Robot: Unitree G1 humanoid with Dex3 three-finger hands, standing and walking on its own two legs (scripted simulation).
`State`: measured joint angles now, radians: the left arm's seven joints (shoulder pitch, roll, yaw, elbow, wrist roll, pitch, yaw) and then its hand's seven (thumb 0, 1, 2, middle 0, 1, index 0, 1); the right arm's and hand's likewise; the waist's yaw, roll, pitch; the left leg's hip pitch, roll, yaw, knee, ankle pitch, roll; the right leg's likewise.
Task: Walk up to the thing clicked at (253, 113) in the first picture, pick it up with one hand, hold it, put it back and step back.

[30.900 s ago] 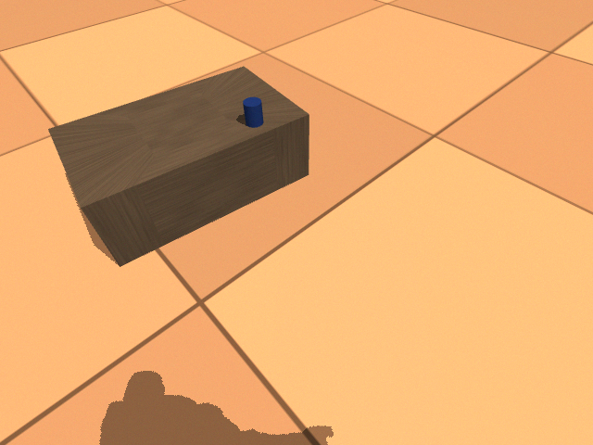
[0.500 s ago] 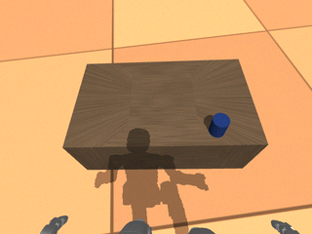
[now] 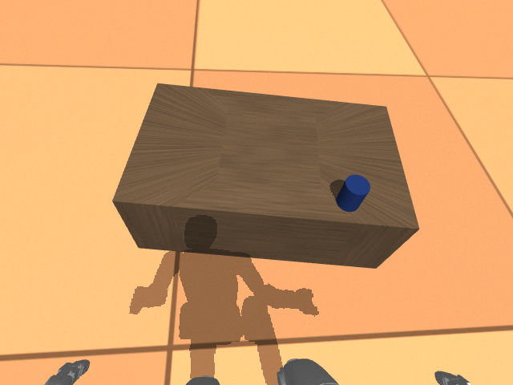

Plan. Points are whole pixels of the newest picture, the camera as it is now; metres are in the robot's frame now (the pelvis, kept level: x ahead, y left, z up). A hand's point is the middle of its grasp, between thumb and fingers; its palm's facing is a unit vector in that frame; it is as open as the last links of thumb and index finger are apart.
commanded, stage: step back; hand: right
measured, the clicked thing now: (352, 193) +0.69 -0.29 -0.36
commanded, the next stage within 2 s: none
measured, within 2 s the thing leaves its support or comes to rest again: neither
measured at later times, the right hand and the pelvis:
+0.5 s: hand out of the picture -0.08 -0.32 -0.17, palm faces -0.03 +0.92 -0.39, open 7.4 cm; pelvis -0.15 -0.05 -0.01, yaw +0 degrees
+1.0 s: hand out of the picture -0.17 -0.37 -0.15, palm faces -0.02 +0.90 -0.43, open 7.4 cm; pelvis -0.32 -0.10 -0.02, yaw +0 degrees
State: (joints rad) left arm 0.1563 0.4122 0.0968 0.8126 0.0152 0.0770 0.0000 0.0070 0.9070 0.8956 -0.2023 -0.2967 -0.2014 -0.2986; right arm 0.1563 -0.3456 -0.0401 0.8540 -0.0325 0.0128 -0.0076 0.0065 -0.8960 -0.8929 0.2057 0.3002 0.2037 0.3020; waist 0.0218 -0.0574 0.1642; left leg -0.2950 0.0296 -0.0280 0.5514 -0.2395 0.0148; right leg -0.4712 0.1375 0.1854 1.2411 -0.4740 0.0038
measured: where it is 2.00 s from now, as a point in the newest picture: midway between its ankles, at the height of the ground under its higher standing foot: outside the picture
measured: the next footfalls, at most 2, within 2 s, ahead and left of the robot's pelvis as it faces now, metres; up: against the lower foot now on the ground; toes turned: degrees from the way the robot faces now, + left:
right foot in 0.22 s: -0.08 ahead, -0.16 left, +0.00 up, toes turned -1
left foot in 0.58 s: -0.16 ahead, +0.07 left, +0.00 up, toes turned +1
